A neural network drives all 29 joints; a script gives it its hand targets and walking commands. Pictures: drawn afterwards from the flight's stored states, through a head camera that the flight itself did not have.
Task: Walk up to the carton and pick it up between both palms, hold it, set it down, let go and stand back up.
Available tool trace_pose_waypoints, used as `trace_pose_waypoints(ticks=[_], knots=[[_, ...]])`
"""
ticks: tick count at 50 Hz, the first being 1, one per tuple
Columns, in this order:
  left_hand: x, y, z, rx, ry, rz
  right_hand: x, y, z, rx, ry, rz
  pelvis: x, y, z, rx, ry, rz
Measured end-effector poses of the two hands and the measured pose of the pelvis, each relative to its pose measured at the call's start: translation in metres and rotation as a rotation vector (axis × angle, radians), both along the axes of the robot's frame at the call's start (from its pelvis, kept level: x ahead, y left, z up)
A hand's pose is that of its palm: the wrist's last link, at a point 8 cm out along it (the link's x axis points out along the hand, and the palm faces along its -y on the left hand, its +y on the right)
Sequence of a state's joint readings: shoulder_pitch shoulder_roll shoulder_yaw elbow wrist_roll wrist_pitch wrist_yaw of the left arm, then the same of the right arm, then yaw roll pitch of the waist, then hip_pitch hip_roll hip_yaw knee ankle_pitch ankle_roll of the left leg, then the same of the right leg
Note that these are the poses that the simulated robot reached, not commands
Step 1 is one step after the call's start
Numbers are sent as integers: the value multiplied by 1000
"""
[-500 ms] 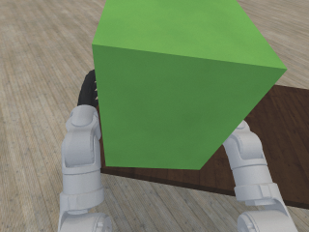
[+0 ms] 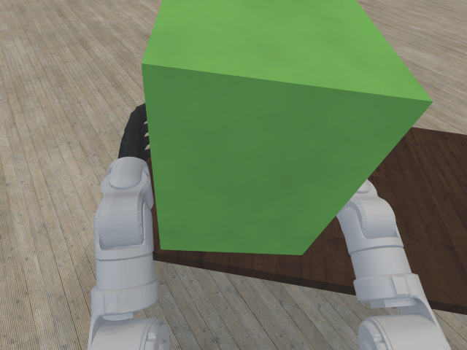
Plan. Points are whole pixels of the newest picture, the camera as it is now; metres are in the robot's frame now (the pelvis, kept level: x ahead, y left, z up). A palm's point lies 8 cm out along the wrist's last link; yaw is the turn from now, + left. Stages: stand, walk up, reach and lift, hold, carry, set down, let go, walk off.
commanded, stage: hold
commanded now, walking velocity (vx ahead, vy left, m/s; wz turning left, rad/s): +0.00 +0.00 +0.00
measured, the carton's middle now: (247, 119) +0.37 +0.00 +0.24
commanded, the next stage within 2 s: none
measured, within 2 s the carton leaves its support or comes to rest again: neither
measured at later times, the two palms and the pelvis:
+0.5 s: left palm (134, 157) +0.35 +0.16 +0.18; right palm (336, 162) +0.36 -0.15 +0.18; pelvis +0.00 +0.00 +0.00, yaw +0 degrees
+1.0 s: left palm (133, 154) +0.35 +0.16 +0.19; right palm (337, 159) +0.36 -0.15 +0.18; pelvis -0.01 +0.00 +0.00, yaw +0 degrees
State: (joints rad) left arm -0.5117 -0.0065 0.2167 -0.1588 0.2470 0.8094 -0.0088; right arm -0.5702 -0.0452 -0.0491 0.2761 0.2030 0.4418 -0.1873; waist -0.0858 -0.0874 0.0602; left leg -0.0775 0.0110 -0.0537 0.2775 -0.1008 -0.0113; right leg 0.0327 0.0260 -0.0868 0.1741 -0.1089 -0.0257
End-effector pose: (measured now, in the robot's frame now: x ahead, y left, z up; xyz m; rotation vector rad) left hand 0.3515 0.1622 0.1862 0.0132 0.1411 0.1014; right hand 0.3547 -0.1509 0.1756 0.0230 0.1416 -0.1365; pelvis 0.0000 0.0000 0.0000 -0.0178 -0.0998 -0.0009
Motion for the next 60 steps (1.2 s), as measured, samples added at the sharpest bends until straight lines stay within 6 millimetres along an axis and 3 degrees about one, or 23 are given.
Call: trace_pose_waypoints(ticks=[60], knots=[[3,0,1,11,13,-8,2,0,6,-11,3,-5,-6,3,-1,-4,20,-1]])
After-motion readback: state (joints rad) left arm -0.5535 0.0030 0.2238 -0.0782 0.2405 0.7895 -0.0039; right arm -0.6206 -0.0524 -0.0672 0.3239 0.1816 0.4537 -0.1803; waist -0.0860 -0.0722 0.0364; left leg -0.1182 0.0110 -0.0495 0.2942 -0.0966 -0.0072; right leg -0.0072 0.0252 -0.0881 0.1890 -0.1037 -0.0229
